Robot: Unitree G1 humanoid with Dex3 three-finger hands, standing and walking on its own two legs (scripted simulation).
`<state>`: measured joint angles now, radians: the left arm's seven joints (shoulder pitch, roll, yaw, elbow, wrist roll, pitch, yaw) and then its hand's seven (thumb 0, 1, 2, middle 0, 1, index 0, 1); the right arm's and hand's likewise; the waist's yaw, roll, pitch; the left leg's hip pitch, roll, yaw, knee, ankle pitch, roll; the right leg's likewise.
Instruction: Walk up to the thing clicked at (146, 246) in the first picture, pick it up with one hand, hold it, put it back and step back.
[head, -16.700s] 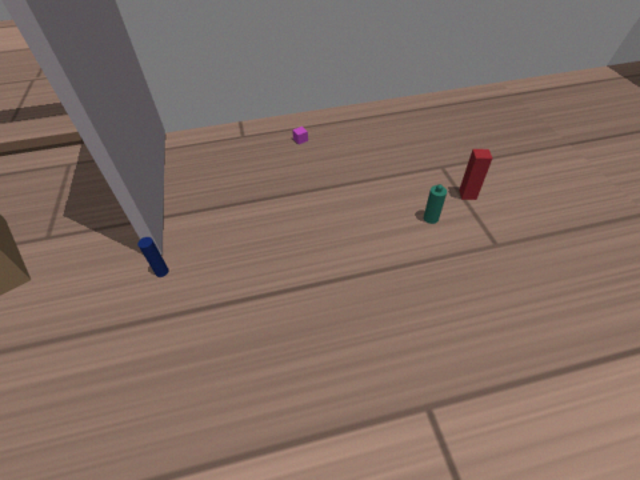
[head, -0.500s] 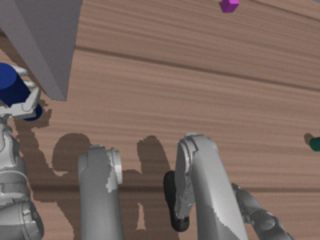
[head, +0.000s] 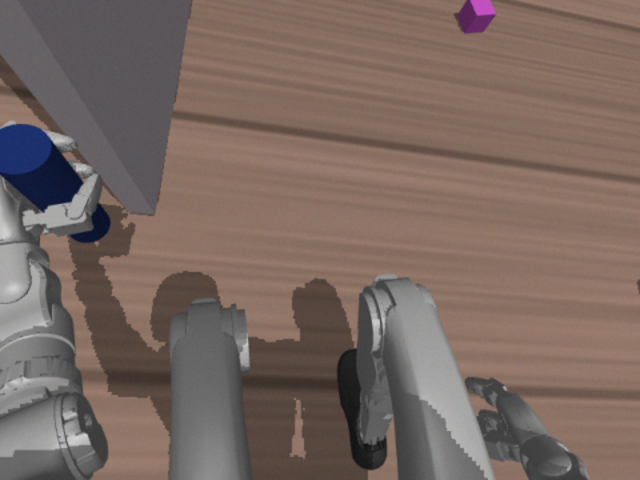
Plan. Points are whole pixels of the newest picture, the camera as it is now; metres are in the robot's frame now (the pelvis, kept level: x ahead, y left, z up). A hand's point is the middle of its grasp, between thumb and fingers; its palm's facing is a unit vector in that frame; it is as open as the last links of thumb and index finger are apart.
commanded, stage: settle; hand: left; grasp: from the side
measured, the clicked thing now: (60, 193) +0.45 +0.28 -0.06
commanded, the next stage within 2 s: lift in 0.36 s
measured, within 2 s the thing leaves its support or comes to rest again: neither
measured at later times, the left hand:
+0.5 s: hand (59, 176) +0.45 +0.27 -0.02, palm faces +0.28 -0.96 -0.04, open 7.2 cm
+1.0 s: hand (22, 155) +0.43 +0.26 +0.07, palm faces +0.25 -0.97 -0.03, open 7.2 cm
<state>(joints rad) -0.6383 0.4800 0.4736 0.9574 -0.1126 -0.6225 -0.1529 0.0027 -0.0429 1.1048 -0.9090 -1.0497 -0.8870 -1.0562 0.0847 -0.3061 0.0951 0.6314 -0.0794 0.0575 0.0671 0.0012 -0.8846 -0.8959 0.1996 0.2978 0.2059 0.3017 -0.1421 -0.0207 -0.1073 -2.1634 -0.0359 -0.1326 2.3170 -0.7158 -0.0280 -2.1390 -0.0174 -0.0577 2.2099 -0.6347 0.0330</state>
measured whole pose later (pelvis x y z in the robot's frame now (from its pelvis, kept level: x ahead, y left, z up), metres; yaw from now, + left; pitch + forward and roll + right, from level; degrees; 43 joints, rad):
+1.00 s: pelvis +0.01 +0.00 +0.07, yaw +2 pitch +33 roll -5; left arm -0.52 0.38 0.41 0.75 -0.15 -0.49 -0.14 0.00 -0.05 1.11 -0.90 -1.07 -0.88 -1.06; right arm 0.13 -0.28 0.03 0.61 -0.01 0.03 0.03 0.00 -0.91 -0.90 0.20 0.30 0.21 0.30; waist -0.10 0.01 -0.19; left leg -1.96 -0.03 -0.09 2.07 -0.70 -0.02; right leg -1.95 -0.03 -0.03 2.00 -0.63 0.03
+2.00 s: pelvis +0.06 +0.01 +0.31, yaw +4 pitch +16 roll -3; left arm -0.15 0.21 0.16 0.39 -0.14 -0.33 0.04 0.00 -0.05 1.11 -0.89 -1.09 -0.89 -1.07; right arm 0.23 -0.21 0.02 0.63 0.01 -0.03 -0.02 0.01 -0.89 -0.89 0.20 0.30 0.20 0.30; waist -0.03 0.01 -0.11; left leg -0.93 0.01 -0.06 1.20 -0.54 -0.01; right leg -0.93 -0.01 -0.03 1.13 -0.48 0.02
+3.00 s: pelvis +0.09 +0.00 +0.36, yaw +5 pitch +8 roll -1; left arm -0.12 0.17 0.13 0.40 -0.13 -0.33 0.05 0.00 -0.05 1.11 -0.89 -1.09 -0.88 -1.07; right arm 0.23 -0.21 0.01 0.64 0.00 0.00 -0.02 0.01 -0.91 -0.90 0.20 0.30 0.20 0.30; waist -0.02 0.01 -0.06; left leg -0.60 0.02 -0.04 0.92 -0.47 -0.01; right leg -0.61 -0.01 -0.02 0.88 -0.42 0.02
